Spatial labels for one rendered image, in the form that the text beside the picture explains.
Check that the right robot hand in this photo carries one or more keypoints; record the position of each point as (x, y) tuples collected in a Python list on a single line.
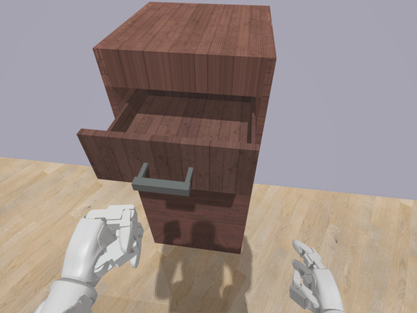
[(320, 292)]

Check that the cabinet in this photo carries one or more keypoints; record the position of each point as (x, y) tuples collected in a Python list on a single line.
[(197, 48)]

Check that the robot left forearm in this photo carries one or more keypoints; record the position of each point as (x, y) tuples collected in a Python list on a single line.
[(68, 296)]

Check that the left robot hand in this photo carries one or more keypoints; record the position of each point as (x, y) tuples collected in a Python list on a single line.
[(84, 258)]

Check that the drawer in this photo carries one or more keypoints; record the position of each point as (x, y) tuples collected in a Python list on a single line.
[(172, 131)]

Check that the handle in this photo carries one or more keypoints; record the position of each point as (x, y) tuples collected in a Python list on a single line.
[(162, 186)]

